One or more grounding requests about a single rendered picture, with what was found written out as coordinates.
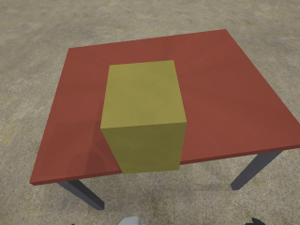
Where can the carton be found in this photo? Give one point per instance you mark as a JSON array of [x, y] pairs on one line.
[[143, 118]]

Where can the table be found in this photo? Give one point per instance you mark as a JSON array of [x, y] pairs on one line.
[[231, 109]]

